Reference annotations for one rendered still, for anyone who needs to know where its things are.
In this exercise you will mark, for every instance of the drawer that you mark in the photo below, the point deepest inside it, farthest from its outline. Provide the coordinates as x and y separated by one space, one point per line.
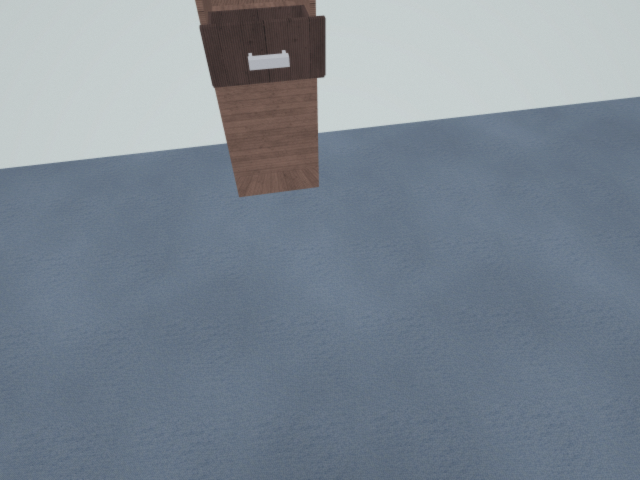
231 34

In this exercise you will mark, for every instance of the cabinet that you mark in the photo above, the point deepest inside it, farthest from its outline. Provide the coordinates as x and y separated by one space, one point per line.
271 128

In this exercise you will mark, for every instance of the handle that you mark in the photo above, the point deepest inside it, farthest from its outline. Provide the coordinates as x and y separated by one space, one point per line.
268 61

